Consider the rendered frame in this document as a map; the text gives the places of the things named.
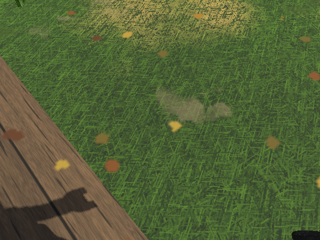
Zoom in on right robot hand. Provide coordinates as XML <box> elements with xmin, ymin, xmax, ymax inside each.
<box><xmin>291</xmin><ymin>230</ymin><xmax>320</xmax><ymax>240</ymax></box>

